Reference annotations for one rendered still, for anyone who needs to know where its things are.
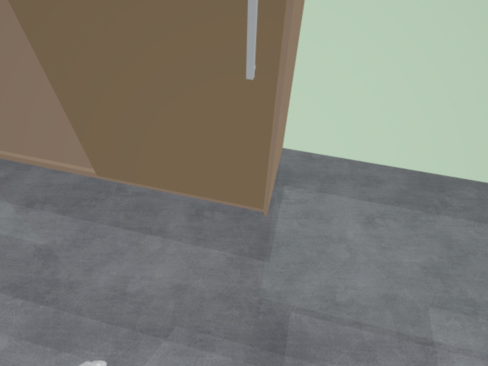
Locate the wardrobe door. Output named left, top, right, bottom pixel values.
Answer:
left=8, top=0, right=287, bottom=209
left=0, top=0, right=93, bottom=169

